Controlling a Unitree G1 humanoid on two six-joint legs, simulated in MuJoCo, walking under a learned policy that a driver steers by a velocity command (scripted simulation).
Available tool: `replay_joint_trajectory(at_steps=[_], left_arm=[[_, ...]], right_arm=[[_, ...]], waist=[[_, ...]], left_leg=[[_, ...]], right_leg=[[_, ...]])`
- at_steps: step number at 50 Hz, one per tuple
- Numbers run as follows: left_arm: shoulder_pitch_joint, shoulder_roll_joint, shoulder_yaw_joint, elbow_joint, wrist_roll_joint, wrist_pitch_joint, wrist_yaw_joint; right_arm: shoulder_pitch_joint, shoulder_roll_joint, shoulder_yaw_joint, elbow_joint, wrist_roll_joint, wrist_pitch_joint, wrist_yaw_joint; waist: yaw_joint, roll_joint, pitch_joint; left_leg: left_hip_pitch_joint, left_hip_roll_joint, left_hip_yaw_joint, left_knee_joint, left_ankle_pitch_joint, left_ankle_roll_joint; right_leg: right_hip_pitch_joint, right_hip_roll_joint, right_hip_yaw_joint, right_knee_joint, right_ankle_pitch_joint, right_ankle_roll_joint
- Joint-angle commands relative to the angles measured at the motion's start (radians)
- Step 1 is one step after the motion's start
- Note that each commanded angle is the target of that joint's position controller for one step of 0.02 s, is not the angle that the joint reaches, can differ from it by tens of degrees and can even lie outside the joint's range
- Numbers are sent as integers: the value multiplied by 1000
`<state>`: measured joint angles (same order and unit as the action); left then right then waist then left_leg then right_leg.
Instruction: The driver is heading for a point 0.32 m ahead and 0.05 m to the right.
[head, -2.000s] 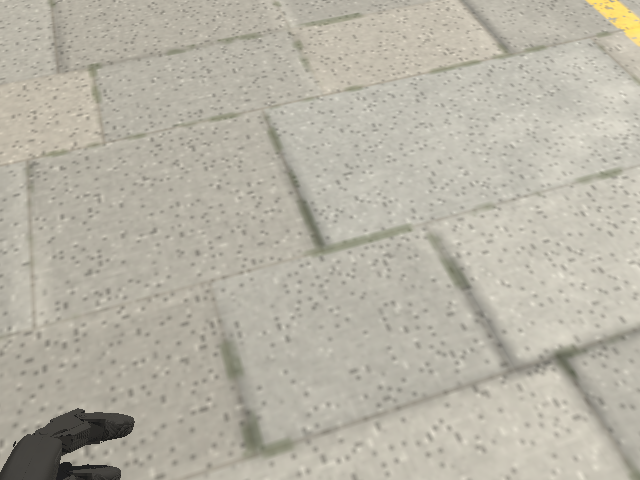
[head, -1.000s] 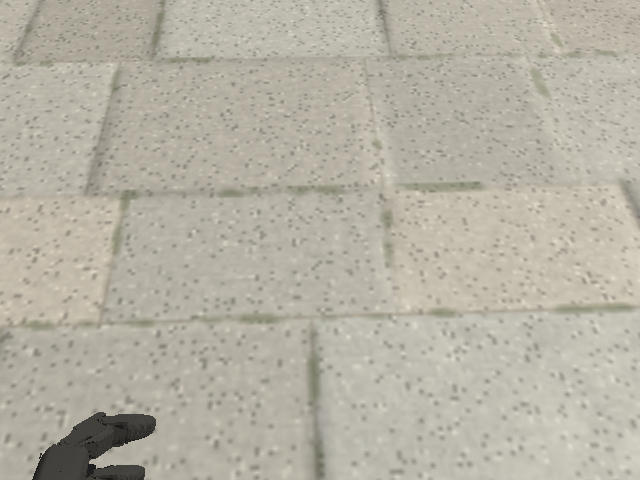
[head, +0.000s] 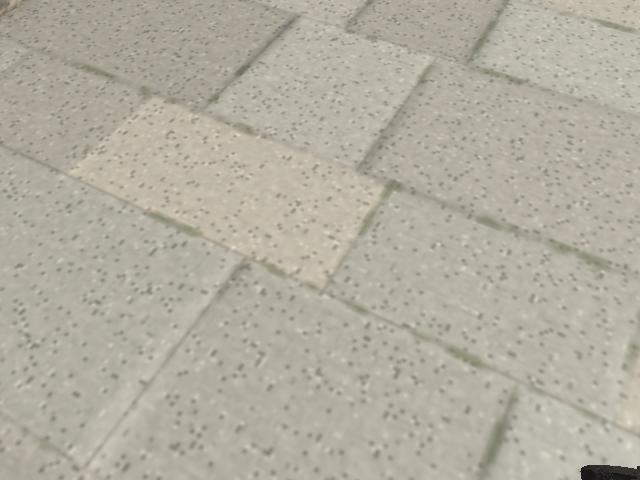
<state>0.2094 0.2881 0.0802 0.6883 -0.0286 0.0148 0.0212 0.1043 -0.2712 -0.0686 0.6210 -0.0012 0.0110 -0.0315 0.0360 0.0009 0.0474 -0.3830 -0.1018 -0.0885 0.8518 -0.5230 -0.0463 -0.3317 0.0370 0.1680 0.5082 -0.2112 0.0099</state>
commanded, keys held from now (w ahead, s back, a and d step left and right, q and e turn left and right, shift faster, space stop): e+shift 0.52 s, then q+shift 0.48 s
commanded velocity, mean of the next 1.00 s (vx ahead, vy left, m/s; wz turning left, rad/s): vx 0.00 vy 0.00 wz -0.36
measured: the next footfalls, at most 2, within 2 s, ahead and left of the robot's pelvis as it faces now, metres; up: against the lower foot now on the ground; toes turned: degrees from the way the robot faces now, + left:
left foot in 0.10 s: +0.04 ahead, +0.11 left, +0.00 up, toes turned -12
right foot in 0.62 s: -0.02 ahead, -0.13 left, +0.00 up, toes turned -36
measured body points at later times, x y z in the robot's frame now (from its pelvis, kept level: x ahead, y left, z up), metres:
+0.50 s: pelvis +0.00 +0.03 +0.00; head +0.05 +0.01 +0.45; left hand +0.28 +0.19 -0.09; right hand -0.01 -0.29 -0.09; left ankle +0.00 +0.12 -0.74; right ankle -0.05 -0.12 -0.69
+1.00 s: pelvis -0.01 -0.02 +0.00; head +0.04 -0.03 +0.45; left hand +0.26 +0.15 -0.10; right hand +0.00 -0.33 -0.11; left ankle +0.05 +0.09 -0.69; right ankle -0.05 -0.11 -0.74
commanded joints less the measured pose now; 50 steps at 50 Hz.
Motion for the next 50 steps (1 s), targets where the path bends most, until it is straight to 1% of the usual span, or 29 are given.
replay_joint_trajectory(at_steps=[1, 2, 4, 5, 6, 7, 8, 9, 10, 11, 12, 14, 16, 22, 26, 28, 29, 30, 31, 32, 33, 34, 35, 36, 38, 40, 42, 46, 50], left_arm=[[-89, 181, 65, -95, -12, 28, 24], [-93, 184, 68, -101, -11, 38, 23], [-128, 175, 66, -117, -28, 44, 20], [-97, 139, 56, -116, -25, 43, 20], [-27, 62, 38, -120, -9, 38, 14], [-14, 152, 63, -122, 5, 19, 13], [-5, 213, 82, -100, 3, 18, 10], [14, 216, 87, -73, 1, 25, 12], [30, 196, 84, -55, 3, 34, 15], [35, 173, 77, -55, 3, 40, 11], [16, 163, 71, -68, 1, 41, 7], [-47, 138, 55, -106, -7, 38, 0], [-88, 120, 43, -136, -5, 37, -9], [-125, 87, 25, -172, 3, 44, -37], [-142, 87, 29, -180, -2, 68, -53], [-155, 78, 29, -192, 4, 76, -56], [-117, 76, 32, -182, 8, 76, -54], [-45, 106, 42, -155, 17, 72, -44], [37, 185, 57, -142, 26, 64, -22], [-17, 216, 39, -154, 58, 40, -9], [-7, 83, 0, -138, 71, 18, -13], [-55, 64, -10, -111, 64, 0, -18], [-99, 88, 0, -95, 56, -9, -18], [-135, 104, 5, -86, 48, -13, -14], [-168, 142, 19, -81, 53, -12, 2], [-186, 104, 10, -78, 56, -6, 17], [-185, 79, 5, -64, 58, -2, 29], [-177, 100, 18, -43, 58, 3, 35], [-176, 146, 40, -35, 39, 0, 13]], right_arm=[[-7, -38, -19, -65, 16, -29, 14], [20, -42, -23, -52, 20, -32, 23], [117, -66, -39, -12, 21, -35, 30], [148, -119, -58, 0, 16, -30, 23], [108, -221, -75, -26, -15, -16, 12], [65, -203, -68, -50, -66, -25, 20], [-4, -150, -51, -72, -63, -33, 15], [-53, -114, -40, -77, -45, -37, 8], [-72, -104, -35, -82, -29, -37, -4], [-68, -99, -30, -78, -20, -37, -14], [-44, -97, -26, -74, -22, -35, -21], [20, -105, -27, -60, -30, -26, -30], [74, -130, -35, -44, -32, -17, -32], [63, -184, -60, -28, -19, -8, -9], [46, -205, -75, -11, 7, -14, 17], [68, -215, -78, 8, 28, -19, 29], [52, -212, -74, 16, 45, -18, 32], [76, -183, -60, 40, 52, -20, 36], [86, -120, -28, 28, 14, -31, 40], [94, -50, 10, -1, -33, -35, 43], [71, -122, -14, 42, -9, -21, 42], [66, -138, -18, 43, 24, -11, 44], [76, -134, -19, 56, 30, -5, 34], [80, -159, -28, 68, 20, 5, 20], [142, -197, -49, 82, 24, 23, 6], [161, -176, -51, 80, 36, 39, -5], [128, -140, -44, 53, 32, 52, -9], [82, -91, -27, -8, 18, 54, 15], [81, -96, -30, -55, 20, 64, 41]], waist=[[-30, -163, -166], [-35, -179, -178], [-84, -174, -191], [-75, -113, -194], [-18, 207, -177], [-15, 227, -131], [11, 142, -88], [24, 96, -61], [23, 90, -56], [13, 109, -45], [-5, 114, -43], [-48, 118, -43], [-80, 114, -58], [-85, 111, -76], [-73, 128, -93], [-68, 128, -111], [-32, 117, -124], [5, 65, -152], [17, -88, -242], [-17, -302, -312], [28, -137, -360], [4, -137, -281], [-15, -133, -219], [-21, -139, -162], [-49, -151, -128], [-52, -137, -111], [-41, -135, -76], [-23, -120, -72], [-32, -117, -88]], left_leg=[[-25, -2, -5, -162, 84, -16], [34, -12, 5, -238, 123, -15], [212, -5, 27, -486, 303, 3], [356, 110, -54, -543, 343, 41], [427, 384, -371, -584, 364, 176], [282, 522, -487, -605, 429, 272], [230, 482, -382, -599, 432, 273], [209, 397, -258, -588, 395, 231], [227, 346, -180, -578, 384, 204], [229, 327, -110, -569, 468, 204], [231, 315, -57, -570, 526, 215], [296, 321, -5, -570, 575, 243], [373, 358, 7, -568, 628, 268], [403, 418, 132, -550, 726, 283], [383, 434, 226, -491, 807, 246], [370, 441, 210, -431, 859, 231], [348, 426, 220, -374, 858, 206], [267, 384, 258, -282, 817, 153], [50, 312, 294, -119, 528, 69], [-161, 210, 252, 77, -145, -19], [-104, 234, 102, 180, -192, -42], [-115, 227, 62, 186, -172, -38], [-149, 220, 58, 161, -130, -37], [-151, 205, 55, 176, -50, -47], [-125, 164, 81, 290, 40, -69], [-156, 171, 87, 332, 81, -81], [-194, 195, 91, 285, 126, -84], [-173, 232, 119, 129, 151, -65], [-104, 229, 166, 9, 120, -18]], right_leg=[[196, -172, 300, -120, 318, -173], [173, -161, 309, -117, 302, -167], [84, -119, 308, -86, 169, -126], [-55, -63, 265, -10, -48, -73], [-287, 91, 74, 260, -360, -7], [-335, 26, 58, 460, -407, 28], [-313, -19, 31, 575, -334, 42], [-312, -35, 6, 620, -253, 55], [-334, -42, -9, 673, -184, 67], [-351, -56, -32, 726, -143, 83], [-358, -67, -66, 752, -114, 96], [-403, -95, -106, 698, -83, 121], [-426, -117, -120, 633, -92, 137], [-330, -155, -180, 445, -106, 116], [-184, -128, -251, 289, -129, 65], [-85, -85, -253, 160, -176, 24], [3, -59, -254, 30, -109, -8], [178, -40, -229, -144, 95, -48], [473, -187, -38, -120, 545, -95], [543, -469, 215, -80, 842, -313], [440, -466, 126, -85, 797, -366], [391, -397, 16, -90, 715, -327], [362, -341, -47, -107, 594, -275], [307, -331, -79, -130, 569, -253], [224, -333, -146, -161, 610, -258], [212, -344, -190, -196, 469, -253], [215, -349, -216, -224, 324, -241], [246, -382, -259, -232, 246, -243], [257, -425, -301, -192, 347, -230]])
